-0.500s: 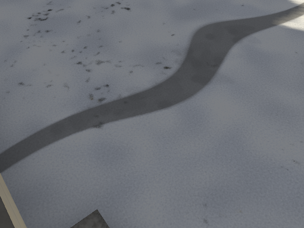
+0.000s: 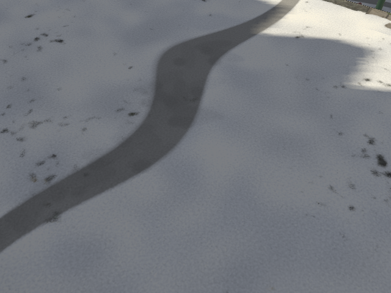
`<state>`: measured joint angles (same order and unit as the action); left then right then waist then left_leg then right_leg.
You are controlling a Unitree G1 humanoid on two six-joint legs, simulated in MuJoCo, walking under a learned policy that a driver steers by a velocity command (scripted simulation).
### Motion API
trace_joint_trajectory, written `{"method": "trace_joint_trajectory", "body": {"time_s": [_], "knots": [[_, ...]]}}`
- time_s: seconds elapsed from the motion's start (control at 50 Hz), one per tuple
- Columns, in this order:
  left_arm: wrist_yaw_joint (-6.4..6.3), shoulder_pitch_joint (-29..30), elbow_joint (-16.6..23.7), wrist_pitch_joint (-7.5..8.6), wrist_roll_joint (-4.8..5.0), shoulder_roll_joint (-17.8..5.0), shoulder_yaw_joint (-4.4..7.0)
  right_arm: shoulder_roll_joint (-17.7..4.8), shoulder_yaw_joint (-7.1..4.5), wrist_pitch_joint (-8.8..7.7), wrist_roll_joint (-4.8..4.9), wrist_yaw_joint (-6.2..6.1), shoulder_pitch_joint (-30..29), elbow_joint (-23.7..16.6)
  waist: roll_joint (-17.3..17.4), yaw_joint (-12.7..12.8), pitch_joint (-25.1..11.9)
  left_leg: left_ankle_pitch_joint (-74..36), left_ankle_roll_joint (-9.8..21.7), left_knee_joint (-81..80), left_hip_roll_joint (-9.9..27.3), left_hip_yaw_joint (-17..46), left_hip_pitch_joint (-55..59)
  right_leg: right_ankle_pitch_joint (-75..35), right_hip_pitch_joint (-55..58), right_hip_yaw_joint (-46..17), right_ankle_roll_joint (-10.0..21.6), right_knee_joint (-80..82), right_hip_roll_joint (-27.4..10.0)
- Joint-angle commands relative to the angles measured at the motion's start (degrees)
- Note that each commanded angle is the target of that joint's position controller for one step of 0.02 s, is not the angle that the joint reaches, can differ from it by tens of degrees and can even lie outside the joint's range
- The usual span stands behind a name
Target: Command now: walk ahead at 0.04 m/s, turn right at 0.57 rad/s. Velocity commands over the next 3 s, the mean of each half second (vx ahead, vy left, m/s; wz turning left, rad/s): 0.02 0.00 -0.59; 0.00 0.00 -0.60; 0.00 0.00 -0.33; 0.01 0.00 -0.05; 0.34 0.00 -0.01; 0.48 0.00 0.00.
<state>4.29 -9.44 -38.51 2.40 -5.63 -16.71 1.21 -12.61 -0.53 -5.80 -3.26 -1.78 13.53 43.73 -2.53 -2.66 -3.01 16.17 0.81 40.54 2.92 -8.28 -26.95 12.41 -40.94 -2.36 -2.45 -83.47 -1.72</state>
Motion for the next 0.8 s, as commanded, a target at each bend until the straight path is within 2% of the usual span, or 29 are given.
{"method": "trace_joint_trajectory", "body": {"time_s": [0.02, 0.08, 0.1, 0.12, 0.16, 0.18, 0.2, 0.22, 0.24, 0.26, 0.28, 0.32, 0.36, 0.38, 0.4, 0.42, 0.46, 0.48, 0.52, 0.58, 0.62, 0.64, 0.66, 0.68, 0.7, 0.72, 0.74, 0.76, 0.8], "knots": [[0.01, -1.00, 5.30, -0.46, -0.84, -2.77, 0.69, -8.41, -2.38, -2.27, 0.34, -2.15, -2.72, -3.80, 7.06, 0.13, -2.89, -17.69, 10.95, -9.47, 15.81, 10.75, 5.94, 0.08, 5.48, 1.44, -0.49, 10.30, -3.40], [-1.90, 1.82, 7.63, -1.98, -1.08, -1.30, 0.87, -11.17, -3.50, -2.69, 0.39, -2.20, 2.67, -2.03, 10.33, -3.16, -2.03, -15.77, 9.94, -6.55, 20.32, 14.06, 8.95, 4.16, 7.71, 5.19, 0.36, 22.28, -2.40], [-2.44, 3.77, 7.39, -2.82, -1.30, -1.45, 0.84, -9.51, -2.97, -3.02, -0.35, -2.53, 3.72, -1.56, 10.94, -4.70, -1.15, -6.76, 7.46, -1.75, 23.50, 18.47, 13.43, -7.40, 2.71, -1.20, 0.20, 27.64, -6.40], [-3.02, 5.31, 7.61, -2.92, -1.90, -0.63, 1.03, -8.77, -2.67, -2.76, 0.51, -2.52, 7.14, -0.76, 11.77, -6.42, -1.11, -4.52, 7.24, -1.12, 24.73, 20.73, 13.77, -6.61, 2.67, 1.02, 0.69, 31.88, -5.40], [-4.05, 4.40, 7.70, -2.83, -0.31, -2.17, 2.52, -12.75, -4.18, -2.63, 1.04, -2.13, 7.32, -0.44, 13.66, -6.01, -1.17, -4.18, 5.84, -0.44, 25.36, 20.41, 10.56, -1.85, 8.55, 4.58, 2.30, 35.92, -2.16], [-4.76, 3.19, 6.78, -2.03, 1.23, -5.28, 3.86, -13.12, -4.85, -2.55, 0.63, -2.14, 6.60, -1.99, 10.79, -6.98, -2.35, -1.19, 4.02, 2.99, 21.74, 14.78, 8.40, -3.04, 11.49, 5.66, 3.68, 35.00, -0.25], [-5.20, -2.18, 4.86, -1.38, 1.64, -6.33, 4.71, -13.44, -5.29, -2.74, 0.83, -1.72, 1.61, -2.84, 9.43, -3.81, 0.09, 6.72, 2.83, 4.28, 18.94, 10.40, 1.79, -3.83, 15.42, 4.00, 5.04, 36.13, -0.02], [-5.47, -9.66, 2.25, -0.56, 1.90, -7.02, 5.61, -14.27, -5.62, -3.25, 1.25, -1.21, -8.33, -5.25, 5.11, 2.60, 2.91, 12.29, 1.69, 8.09, 15.13, 5.46, -6.76, -7.58, 22.54, 2.58, 6.56, 43.90, 0.22], [-5.98, -15.69, 1.09, 1.34, 1.62, -10.65, 6.18, -14.19, -6.03, -3.48, 2.05, -0.36, -18.40, -10.19, -10.90, 8.51, 5.42, 22.14, -0.93, 22.80, 3.34, -1.70, -13.20, -11.01, 22.25, -10.84, 12.63, 63.19, -5.54], [-4.82, -15.12, 2.34, 4.15, 1.29, -12.30, 5.65, -11.70, -5.40, -3.29, 0.50, 0.29, -25.98, -14.08, -12.73, 10.19, 4.19, 21.90, 0.17, 30.84, -4.30, 2.40, -24.64, -1.24, 28.90, -24.80, 17.73, 66.59, -8.51], [-2.72, -13.35, 3.56, 6.10, 2.37, -9.73, 4.40, -6.84, -3.83, -2.50, -0.68, 0.64, -23.23, -12.46, -9.06, 8.91, 2.69, 15.55, 2.21, 33.06, -3.76, 11.38, -33.47, 0.47, 37.30, -31.24, 20.62, 62.88, -12.89], [-0.71, -10.47, 3.24, 6.67, 4.26, -4.07, 1.95, -5.64, -3.11, -1.26, -1.63, 0.00, -15.78, -8.81, -4.36, 4.94, 2.30, 7.88, 1.46, 38.64, -0.56, 16.55, -40.63, -1.45, 41.48, -31.30, 17.07, 56.28, -14.76], [-1.41, -5.85, 5.00, 5.51, 4.13, -2.72, 0.63, -5.11, -1.90, -1.74, -2.34, -0.49, -11.74, -5.91, 1.05, 2.37, -0.59, 0.08, -1.54, 38.01, 0.25, 14.12, -39.32, -7.54, 37.80, -23.39, 9.46, 50.20, -9.31], [-2.79, -5.99, 4.69, 5.36, 3.69, -0.73, -0.27, -5.70, -1.06, -2.38, -2.31, -0.43, -11.94, -5.23, 3.75, 2.99, -0.16, -8.65, -3.23, 30.79, 0.98, 14.74, -37.27, -2.03, 34.37, -18.86, 4.86, 49.68, -5.39], [-6.03, -1.45, 7.31, 1.19, 10.66, -5.65, 3.45, -10.48, -4.31, -1.29, 6.41, -0.33, -18.30, -7.47, 7.37, 2.56, 4.99, -14.75, -1.09, 16.98, -1.87, 9.10, -30.80, -2.28, 27.61, -19.92, 4.11, 49.85, -4.17], [-8.23, -4.92, 7.01, -0.39, 9.85, -6.61, 3.19, -11.40, -4.08, -1.48, 6.44, 0.65, -19.46, -7.43, 8.79, 3.63, 3.76, -28.66, -1.36, 8.07, -5.39, 6.08, -22.06, 2.02, 22.56, -17.86, 2.90, 50.03, -1.46], [-11.50, -7.54, 4.96, -2.11, 8.94, -7.26, 4.33, -6.73, -3.01, -2.48, 3.96, 3.73, -20.17, -6.99, 4.46, 4.37, 2.88, -51.35, -0.98, -6.83, -10.53, 3.73, 1.94, 11.56, 7.98, -10.33, 2.00, 49.93, 3.76], [-12.22, -7.63, 3.84, -2.57, 8.85, -7.29, 4.91, -5.83, -2.92, -2.18, 4.18, 4.64, -20.18, -7.88, 0.61, 4.26, 3.14, -52.19, -1.28, -8.93, -11.35, 4.00, 6.22, 13.89, 6.37, -10.23, 2.71, 48.88, 4.39], [-12.81, -7.11, 2.65, -2.88, 8.90, -2.80, 4.25, -6.21, -2.59, -1.45, 5.09, 4.67, -19.20, -9.57, -3.62, 2.75, 5.57, -49.85, -1.16, -12.85, -9.11, 7.29, 8.64, 17.25, 6.07, -12.05, 2.67, 43.13, 5.20], [-12.55, -7.74, 2.73, -3.70, 8.44, 0.56, 4.30, -6.02, -2.37, -1.65, 5.24, 4.59, -11.48, -7.69, 0.40, 0.68, 4.67, -55.11, 0.57, -29.16, -0.04, 15.15, 10.00, 25.00, 16.78, -10.91, 2.37, 25.54, 7.14], [-9.95, -1.78, 3.62, -4.60, 7.05, 1.41, 4.13, -4.41, -2.73, -1.24, 2.13, 4.77, 6.73, -2.87, 5.86, -8.59, -6.37, -65.11, 6.93, -21.71, 7.38, 15.99, 36.96, 33.57, 3.33, -2.16, 1.32, -6.43, 12.60], [-8.35, -9.92, 5.85, -4.39, 8.09, 3.66, 3.22, -4.96, -2.14, -1.23, 0.67, 4.07, 1.48, -3.54, 10.80, -1.77, -12.22, -75.19, 12.98, -7.20, 18.82, 23.11, 51.12, 33.91, -11.19, -11.07, 1.54, -20.82, 10.43], [-6.98, -11.90, 6.91, -3.63, 8.10, 0.44, 2.98, -6.95, -3.25, -0.34, 1.09, 3.12, 0.66, -4.54, 12.40, -2.20, -18.02, -69.72, 19.50, -4.30, 23.74, 29.55, 55.61, 31.92, -20.64, -16.83, 1.53, -28.12, 8.05], [-6.27, -10.05, 7.11, -3.94, 7.92, -3.21, 3.92, -8.55, -4.06, 1.30, 1.58, 2.18, -2.19, -5.76, 5.81, -0.85, -14.48, -58.07, 20.29, -9.30, 21.91, 26.70, 47.27, 25.11, -21.79, -16.77, 0.67, -25.36, 7.71], [-6.14, -10.29, 9.32, -4.75, 8.86, -4.63, 3.92, -14.17, -5.80, 3.23, 1.59, 1.00, -10.18, -6.95, 9.16, 5.14, -14.16, -33.12, 23.36, -15.92, 26.14, 35.00, 39.44, 19.53, -20.58, -14.32, -1.14, -22.50, 4.61], [-6.59, -7.76, 9.33, -6.27, 7.80, -6.64, 4.35, -10.45, -4.52, 5.09, 1.21, -0.14, -15.09, -9.39, 3.93, 7.10, -10.86, -19.38, 23.24, -22.42, 24.85, 35.90, 25.44, 13.03, -15.47, -13.09, -4.45, -16.76, 2.80], [-6.83, -5.96, 9.02, -7.81, 6.73, -8.31, 5.07, -7.88, -3.46, 6.15, 1.01, -0.70, -15.87, -9.77, 0.77, 7.51, -8.00, -16.61, 21.78, -23.12, 21.41, 32.44, 16.00, 8.50, -8.71, -10.60, -6.11, -16.27, 2.81], [-6.85, -7.72, 8.54, -8.78, 6.73, -6.11, 4.73, -8.17, -2.98, 6.84, 1.34, -0.74, -16.31, -9.67, 1.88, 9.42, -6.00, -10.99, 19.13, -23.41, 17.04, 26.59, 9.96, 7.18, -4.39, -7.42, -6.59, -9.37, 1.60], [-6.96, -4.51, 9.20, -8.18, 6.27, -1.91, 3.09, -9.73, -3.53, 7.29, 2.13, -1.87, -13.38, -8.42, 6.01, 6.97, -4.22, -7.00, 15.23, -22.96, 11.20, 17.83, 6.96, 1.93, -0.78, -3.41, -6.13, 3.73, 0.31]]}}
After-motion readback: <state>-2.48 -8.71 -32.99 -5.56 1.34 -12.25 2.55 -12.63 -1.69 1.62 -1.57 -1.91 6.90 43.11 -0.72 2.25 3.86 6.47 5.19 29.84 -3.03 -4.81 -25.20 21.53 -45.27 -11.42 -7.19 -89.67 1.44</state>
